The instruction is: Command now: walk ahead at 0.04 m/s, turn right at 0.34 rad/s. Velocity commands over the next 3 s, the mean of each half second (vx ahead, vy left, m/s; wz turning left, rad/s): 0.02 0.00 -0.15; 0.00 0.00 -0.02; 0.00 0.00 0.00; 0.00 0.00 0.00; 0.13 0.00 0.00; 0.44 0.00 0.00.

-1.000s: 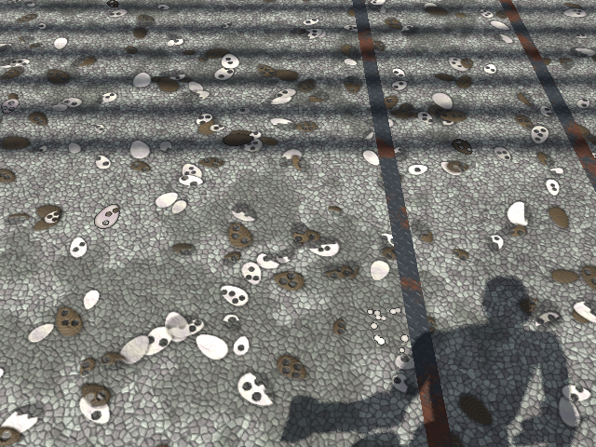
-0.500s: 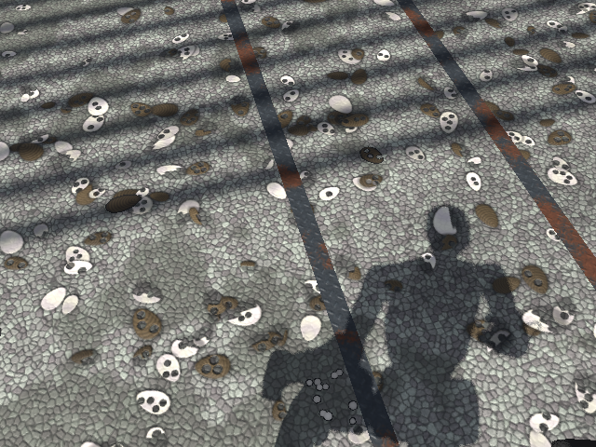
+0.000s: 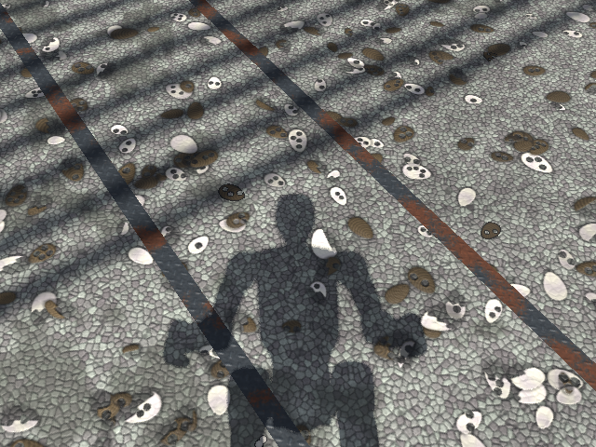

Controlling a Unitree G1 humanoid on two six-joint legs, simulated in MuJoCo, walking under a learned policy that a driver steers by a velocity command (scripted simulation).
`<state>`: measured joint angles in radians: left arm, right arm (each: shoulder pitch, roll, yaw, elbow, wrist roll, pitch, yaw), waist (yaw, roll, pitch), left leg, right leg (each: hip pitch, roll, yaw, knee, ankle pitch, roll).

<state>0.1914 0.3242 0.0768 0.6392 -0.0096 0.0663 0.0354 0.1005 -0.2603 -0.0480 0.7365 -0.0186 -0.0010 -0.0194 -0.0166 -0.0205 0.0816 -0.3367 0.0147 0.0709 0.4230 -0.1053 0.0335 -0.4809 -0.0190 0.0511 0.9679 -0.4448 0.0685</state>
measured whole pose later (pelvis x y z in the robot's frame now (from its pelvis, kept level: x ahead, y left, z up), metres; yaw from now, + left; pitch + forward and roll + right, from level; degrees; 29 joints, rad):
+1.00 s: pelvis +0.02 -0.03 +0.00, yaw -2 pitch -2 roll +0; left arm 0.19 0.23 0.03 0.98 0.01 0.00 0.03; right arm 0.18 -0.24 -0.02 1.04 -0.01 0.01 -0.04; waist -0.01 0.00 0.04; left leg -0.19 0.03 0.00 0.47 -0.25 -0.03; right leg -0.18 0.02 0.02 0.49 -0.27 -0.01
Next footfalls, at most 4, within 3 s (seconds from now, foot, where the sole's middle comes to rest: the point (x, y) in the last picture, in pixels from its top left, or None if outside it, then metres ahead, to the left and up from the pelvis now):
0.12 right None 0.05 -0.14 -0.77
2.90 right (361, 429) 0.47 -0.12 -0.77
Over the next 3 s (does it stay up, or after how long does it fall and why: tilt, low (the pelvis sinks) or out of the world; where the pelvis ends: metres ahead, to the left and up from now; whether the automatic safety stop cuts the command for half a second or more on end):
stays up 0.34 -0.04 -0.01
